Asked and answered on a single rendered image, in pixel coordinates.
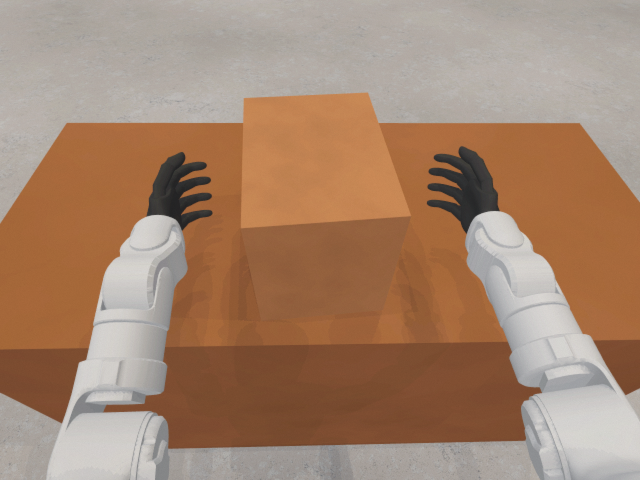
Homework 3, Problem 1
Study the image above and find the left robot upper arm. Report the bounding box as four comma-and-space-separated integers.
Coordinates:
50, 411, 170, 480

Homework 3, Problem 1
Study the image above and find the left robot forearm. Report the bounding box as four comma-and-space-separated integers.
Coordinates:
46, 215, 188, 480

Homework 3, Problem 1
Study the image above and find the robot right hand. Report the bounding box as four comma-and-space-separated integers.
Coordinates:
427, 146, 500, 234

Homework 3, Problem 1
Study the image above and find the carton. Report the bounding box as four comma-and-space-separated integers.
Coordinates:
241, 93, 411, 321

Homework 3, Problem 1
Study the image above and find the robot left hand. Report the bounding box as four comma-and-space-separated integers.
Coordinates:
146, 152, 213, 230

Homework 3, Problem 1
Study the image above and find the right robot upper arm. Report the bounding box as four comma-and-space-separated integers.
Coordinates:
521, 384, 640, 480

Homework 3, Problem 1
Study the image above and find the right robot forearm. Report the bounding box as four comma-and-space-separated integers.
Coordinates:
465, 211, 640, 429

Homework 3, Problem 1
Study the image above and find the pedestal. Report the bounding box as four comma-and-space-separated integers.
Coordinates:
0, 123, 640, 449

